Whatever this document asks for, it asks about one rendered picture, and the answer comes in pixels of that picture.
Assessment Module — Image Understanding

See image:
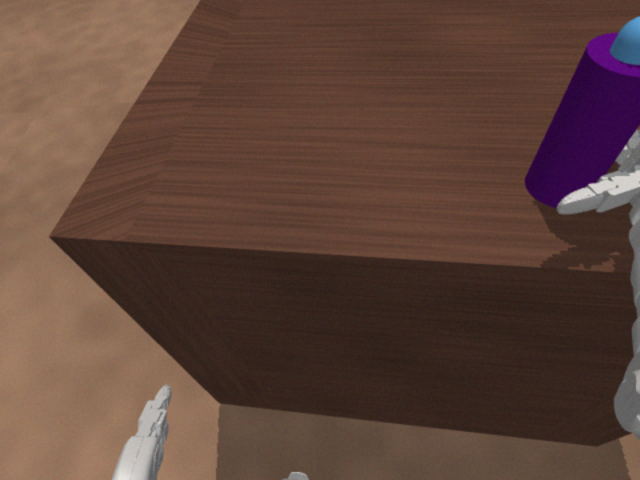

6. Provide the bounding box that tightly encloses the left robot hand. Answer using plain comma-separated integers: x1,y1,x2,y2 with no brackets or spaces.
112,385,171,480

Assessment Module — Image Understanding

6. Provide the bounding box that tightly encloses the right robot hand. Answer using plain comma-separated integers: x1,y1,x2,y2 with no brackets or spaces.
557,129,640,214

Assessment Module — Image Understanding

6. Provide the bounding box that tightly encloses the bottle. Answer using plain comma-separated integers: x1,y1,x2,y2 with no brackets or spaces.
525,16,640,208

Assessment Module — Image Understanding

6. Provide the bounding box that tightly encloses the right robot arm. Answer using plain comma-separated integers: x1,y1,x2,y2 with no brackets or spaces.
614,199,640,440

